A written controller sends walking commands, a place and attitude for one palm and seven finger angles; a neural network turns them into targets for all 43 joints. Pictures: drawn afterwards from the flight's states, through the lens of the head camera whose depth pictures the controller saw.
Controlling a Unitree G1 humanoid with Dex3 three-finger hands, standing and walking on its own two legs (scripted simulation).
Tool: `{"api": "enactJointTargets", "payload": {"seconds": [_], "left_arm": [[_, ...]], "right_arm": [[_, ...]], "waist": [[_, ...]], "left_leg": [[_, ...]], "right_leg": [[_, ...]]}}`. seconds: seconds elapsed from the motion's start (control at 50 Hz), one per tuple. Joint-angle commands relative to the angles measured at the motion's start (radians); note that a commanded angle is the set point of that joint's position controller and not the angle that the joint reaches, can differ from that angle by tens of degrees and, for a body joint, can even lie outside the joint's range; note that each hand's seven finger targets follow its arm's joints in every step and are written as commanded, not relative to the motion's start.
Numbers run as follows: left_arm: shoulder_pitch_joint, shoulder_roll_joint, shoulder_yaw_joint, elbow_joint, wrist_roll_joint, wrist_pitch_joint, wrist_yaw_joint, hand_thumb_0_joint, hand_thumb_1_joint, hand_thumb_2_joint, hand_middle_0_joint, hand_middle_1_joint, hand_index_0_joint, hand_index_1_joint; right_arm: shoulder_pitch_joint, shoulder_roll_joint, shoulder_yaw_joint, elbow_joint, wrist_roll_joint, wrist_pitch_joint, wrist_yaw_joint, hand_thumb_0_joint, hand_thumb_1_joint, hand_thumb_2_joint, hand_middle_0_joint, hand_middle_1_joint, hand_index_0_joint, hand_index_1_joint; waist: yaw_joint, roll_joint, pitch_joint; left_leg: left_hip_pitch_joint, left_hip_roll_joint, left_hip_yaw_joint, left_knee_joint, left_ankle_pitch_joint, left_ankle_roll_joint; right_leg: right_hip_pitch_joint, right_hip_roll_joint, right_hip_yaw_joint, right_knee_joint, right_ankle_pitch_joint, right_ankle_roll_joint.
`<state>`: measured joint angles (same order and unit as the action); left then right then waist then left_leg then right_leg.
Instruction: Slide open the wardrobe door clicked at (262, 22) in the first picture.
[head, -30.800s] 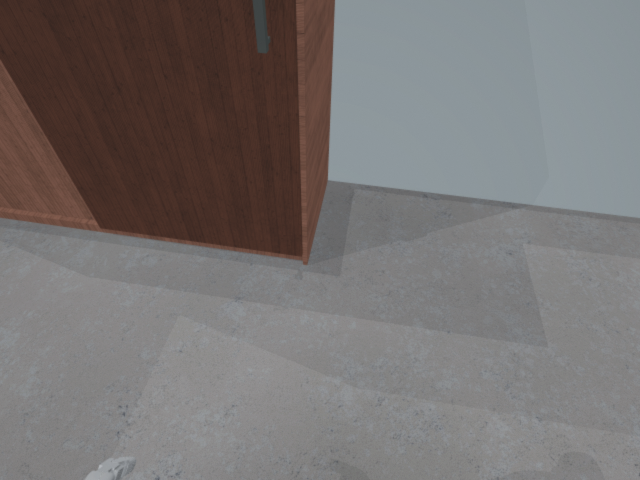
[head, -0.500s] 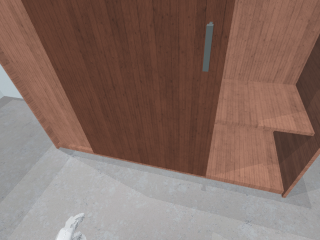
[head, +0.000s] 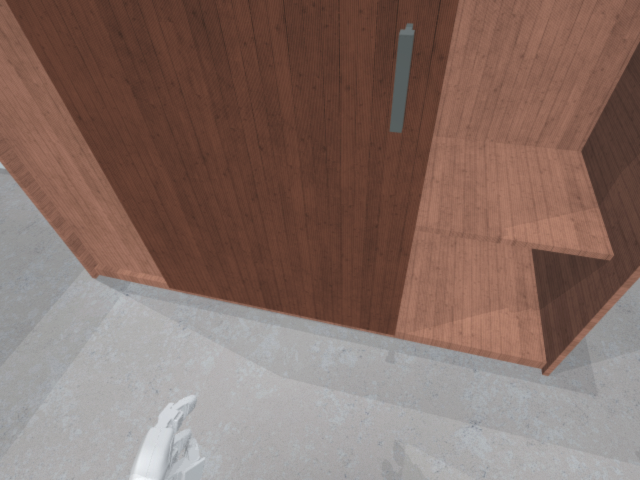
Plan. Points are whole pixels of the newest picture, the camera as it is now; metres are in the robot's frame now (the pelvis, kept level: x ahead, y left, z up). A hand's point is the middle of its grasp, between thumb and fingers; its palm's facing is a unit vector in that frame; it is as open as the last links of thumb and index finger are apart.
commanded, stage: stop stepping back and stand still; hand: right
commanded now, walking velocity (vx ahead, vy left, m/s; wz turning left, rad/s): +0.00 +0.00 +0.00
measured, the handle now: (402, 79) +0.69 -0.10 +0.18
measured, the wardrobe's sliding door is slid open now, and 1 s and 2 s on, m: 0.48 0.48 0.48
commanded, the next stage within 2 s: let the arm hang, fingers relaxed in 0.36 s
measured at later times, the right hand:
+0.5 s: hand (604, 340) +0.24 -0.25 +0.14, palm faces +0.35 +0.81 -0.47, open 7.4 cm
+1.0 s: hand out of the picture -0.07 -0.17 -0.17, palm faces +0.03 +0.98 -0.20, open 7.2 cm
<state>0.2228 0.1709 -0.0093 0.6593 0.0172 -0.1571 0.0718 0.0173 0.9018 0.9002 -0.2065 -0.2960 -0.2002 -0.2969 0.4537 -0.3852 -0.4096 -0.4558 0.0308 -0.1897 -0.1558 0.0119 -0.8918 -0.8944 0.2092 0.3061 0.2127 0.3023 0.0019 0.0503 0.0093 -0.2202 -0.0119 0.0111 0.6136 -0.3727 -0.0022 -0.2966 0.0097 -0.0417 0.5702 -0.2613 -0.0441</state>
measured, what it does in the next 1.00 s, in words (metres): stands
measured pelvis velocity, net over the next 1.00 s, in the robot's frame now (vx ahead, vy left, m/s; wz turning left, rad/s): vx -0.01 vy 0.01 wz -0.02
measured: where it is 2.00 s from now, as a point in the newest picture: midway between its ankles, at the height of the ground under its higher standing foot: outside the picture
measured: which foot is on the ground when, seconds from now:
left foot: down 0.00-1.00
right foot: down 0.00-1.00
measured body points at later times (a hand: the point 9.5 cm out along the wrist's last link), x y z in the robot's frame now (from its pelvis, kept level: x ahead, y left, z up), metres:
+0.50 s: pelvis +0.02 +0.01 +0.00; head +0.03 +0.01 +0.45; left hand +0.20 +0.26 -0.07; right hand +0.21 -0.29 +0.16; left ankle -0.02 +0.12 -0.73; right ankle +0.03 -0.09 -0.73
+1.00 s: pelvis -0.01 +0.01 +0.01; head +0.02 +0.00 +0.46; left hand -0.02 +0.24 -0.14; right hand -0.07 -0.23 -0.15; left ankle -0.02 +0.12 -0.73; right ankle +0.03 -0.09 -0.73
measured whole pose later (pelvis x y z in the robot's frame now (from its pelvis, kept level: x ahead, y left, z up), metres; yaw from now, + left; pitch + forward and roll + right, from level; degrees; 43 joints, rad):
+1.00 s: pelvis -0.01 +0.01 +0.01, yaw -1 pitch +0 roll +1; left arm 0.29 0.18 -0.01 1.11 0.01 0.03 0.03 0.01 0.90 0.90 -0.20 -0.30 -0.20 -0.30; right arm 0.34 -0.19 0.02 1.15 0.00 0.02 -0.02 0.00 -0.94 -0.89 0.20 0.30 0.21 0.30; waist 0.00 0.00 0.06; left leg -0.15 -0.02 0.05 0.40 -0.24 0.02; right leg -0.27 0.01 -0.01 0.44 -0.17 -0.03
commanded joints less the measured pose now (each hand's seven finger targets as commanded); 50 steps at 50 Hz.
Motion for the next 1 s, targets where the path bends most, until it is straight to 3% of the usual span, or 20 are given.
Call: {"api": "enactJointTargets", "payload": {"seconds": [0.0,0.06,0.08,0.18,0.2,0.3,0.42,0.44,0.46,0.5,0.56,0.6,0.64,0.7,0.78,0.86,0.88,0.98], "left_arm": [[-0.072,0.146,0.042,-0.162,-0.004,-0.058,-0.005,0.0,0.9,0.9,-0.2,-0.3,-0.2,-0.3],[-0.054,0.154,0.053,-0.164,-0.012,-0.043,-0.007,0.0,0.9,0.9,-0.2,-0.3,-0.2,-0.3],[-0.056,0.155,0.055,-0.166,-0.016,-0.04,-0.005,0.0,0.9,0.9,-0.2,-0.3,-0.2,-0.3],[-0.079,0.157,0.048,-0.183,-0.021,-0.021,0.01,0.0,0.9,0.9,-0.2,-0.3,-0.2,-0.3],[-0.079,0.151,0.045,-0.186,-0.022,-0.018,0.01,0.0,0.9,0.9,-0.2,-0.3,-0.2,-0.3],[-0.087,0.151,0.047,-0.197,-0.022,-0.006,0.012,0.0,0.9,0.9,-0.2,-0.3,-0.2,-0.3],[-0.084,0.158,0.049,-0.201,-0.02,0.0,0.017,0.0,0.9,0.9,-0.2,-0.3,-0.2,-0.3],[-0.158,0.344,0.084,-0.017,-0.046,-0.026,-0.077,0.0,0.9,0.9,-0.2,-0.3,-0.2,-0.3],[-0.085,0.322,0.101,-0.012,-0.035,0.036,-0.079,0.0,0.9,0.9,-0.2,-0.3,-0.2,-0.3],[-0.067,0.313,0.085,0.0,-0.016,0.075,-0.073,0.0,0.9,0.9,-0.2,-0.3,-0.2,-0.3],[-0.088,0.316,0.063,0.034,0.0,0.104,-0.07,0.0,0.9,0.9,-0.2,-0.3,-0.2,-0.3],[-0.085,0.275,0.047,0.078,0.007,0.123,-0.069,0.0,0.9,0.9,-0.2,-0.3,-0.2,-0.3],[-0.082,0.247,0.032,0.129,0.013,0.142,-0.067,0.0,0.9,0.9,-0.2,-0.3,-0.2,-0.3],[-0.072,0.21,0.017,0.199,0.011,0.154,-0.063,0.0,0.9,0.9,-0.2,-0.3,-0.2,-0.3],[-0.033,0.177,0.015,0.285,0.008,0.158,-0.048,0.0,0.9,0.9,-0.2,-0.3,-0.2,-0.3],[0.026,0.148,0.017,0.352,0.003,0.161,-0.04,0.0,0.9,0.9,-0.2,-0.3,-0.2,-0.3],[0.04,0.148,0.019,0.362,0.0,0.162,-0.038,0.0,0.9,0.9,-0.2,-0.3,-0.2,-0.3],[0.088,0.129,0.022,0.411,-0.004,0.16,-0.033,0.0,0.9,0.9,-0.2,-0.3,-0.2,-0.3]], "right_arm": [[0.064,-0.194,-0.134,-0.241,-0.003,-0.099,-0.012,0.0,-0.9,-0.9,0.2,0.3,0.2,0.3],[0.084,-0.176,-0.128,-0.175,0.011,-0.095,-0.009,0.0,-0.9,-0.9,0.2,0.3,0.2,0.3],[0.086,-0.168,-0.118,-0.157,0.017,-0.091,-0.006,0.0,-0.9,-0.9,0.2,0.3,0.2,0.3],[0.021,-0.213,-0.126,-0.189,0.017,-0.085,-0.007,0.0,-0.9,-0.9,0.2,0.3,0.2,0.3],[0.034,-0.199,-0.112,-0.184,0.017,-0.081,-0.005,0.0,-0.9,-0.9,0.2,0.3,0.2,0.3],[0.049,-0.206,-0.119,-0.213,0.018,-0.081,-0.01,0.0,-0.9,-0.9,0.2,0.3,0.2,0.3],[0.067,-0.201,-0.12,-0.183,0.021,-0.085,-0.014,0.0,-0.9,-0.9,0.2,0.3,0.2,0.3],[-0.018,-0.052,0.313,0.553,-0.042,0.084,0.116,0.0,-0.9,-0.9,0.2,0.3,0.2,0.3],[-0.046,-0.055,0.293,0.578,-0.047,0.163,0.139,0.0,-0.9,-0.9,0.2,0.3,0.2,0.3],[-0.109,-0.041,0.315,0.671,-0.056,0.174,0.154,0.0,-0.9,-0.9,0.2,0.3,0.2,0.3],[-0.203,-0.066,0.338,0.862,-0.057,0.173,0.158,0.0,-0.9,-0.9,0.2,0.3,0.2,0.3],[-0.23,-0.049,0.361,0.998,-0.054,0.18,0.153,0.0,-0.9,-0.9,0.2,0.3,0.2,0.3],[-0.252,-0.034,0.382,1.121,-0.05,0.188,0.147,0.0,-0.9,-0.9,0.2,0.3,0.2,0.3],[-0.24,-0.012,0.397,1.262,-0.045,0.188,0.142,0.0,-0.9,-0.9,0.2,0.3,0.2,0.3],[-0.192,0.033,0.393,1.403,-0.042,0.182,0.137,0.0,-0.9,-0.9,0.2,0.3,0.2,0.3],[-0.163,0.058,0.403,1.494,-0.038,0.18,0.137,0.0,-0.9,-0.9,0.2,0.3,0.2,0.3],[-0.156,0.062,0.404,1.507,-0.039,0.178,0.135,0.0,-0.9,-0.9,0.2,0.3,0.2,0.3],[-0.12,0.091,0.41,1.567,-0.04,0.178,0.129,0.0,-0.9,-0.9,0.2,0.3,0.2,0.3]], "waist": [[-0.006,-0.186,-0.131],[0.001,-0.082,-0.174],[0.006,-0.054,-0.179],[0.0,-0.085,-0.206],[0.001,-0.083,-0.205],[-0.001,-0.092,-0.193],[-0.004,-0.111,-0.156],[0.031,-0.106,-0.078],[0.027,-0.121,-0.143],[0.007,-0.022,-0.116],[0.0,0.112,-0.082],[0.001,0.096,-0.074],[0.009,0.029,-0.052],[0.008,-0.075,-0.055],[0.002,-0.17,-0.039],[0.012,-0.147,-0.025],[0.011,-0.102,-0.017],[0.009,-0.054,0.01]], "left_leg": [[0.154,0.026,-0.024,-0.208,0.236,0.021],[0.141,0.078,-0.115,-0.191,0.439,0.042],[0.13,0.089,-0.121,-0.19,0.508,0.043],[0.125,0.068,-0.069,-0.145,0.614,0.017],[0.126,0.069,-0.067,-0.145,0.619,0.014],[0.137,0.089,-0.095,-0.172,0.611,0.023],[0.116,0.076,-0.088,-0.203,0.482,0.02],[-0.011,0.18,-0.006,-0.085,0.605,0.04],[-0.043,0.169,-0.059,-0.112,0.486,0.05],[-0.05,0.126,-0.022,-0.097,0.274,0.041],[-0.008,0.119,-0.046,-0.117,0.222,0.047],[0.0,0.141,-0.079,-0.155,0.216,0.052],[-0.018,0.147,-0.104,-0.2,0.176,0.055],[0.013,0.137,-0.11,-0.247,0.161,0.044],[0.035,0.122,-0.102,-0.295,0.136,0.046],[0.03,0.121,-0.098,-0.32,0.11,0.051],[0.029,0.118,-0.092,-0.327,0.117,0.049],[0.02,0.111,-0.08,-0.322,0.119,0.043]], "right_leg": [[0.006,-0.142,0.141,-0.191,0.133,0.003],[0.043,-0.105,0.094,-0.096,0.251,0.024],[0.068,-0.104,0.086,-0.077,0.302,0.028],[0.14,-0.114,0.084,-0.084,0.513,0.022],[0.145,-0.115,0.081,-0.082,0.526,0.021],[0.11,-0.1,0.071,-0.075,0.446,0.024],[0.079,-0.101,0.087,-0.112,0.36,0.023],[0.041,-0.124,0.084,0.038,0.487,0.021],[0.09,-0.136,0.086,-0.011,0.415,0.027],[0.014,-0.162,0.147,-0.053,0.32,-0.013],[-0.031,-0.141,0.186,-0.083,0.29,-0.024],[-0.011,-0.112,0.166,-0.093,0.25,-0.01],[0.023,-0.093,0.149,-0.12,0.193,0.003],[0.059,-0.093,0.137,-0.159,0.175,0.01],[0.076,-0.099,0.133,-0.185,0.128,0.011],[0.078,-0.1,0.129,-0.199,0.079,0.013],[0.083,-0.105,0.129,-0.196,0.094,0.011],[0.09,-0.11,0.127,-0.214,0.098,0.005]]}}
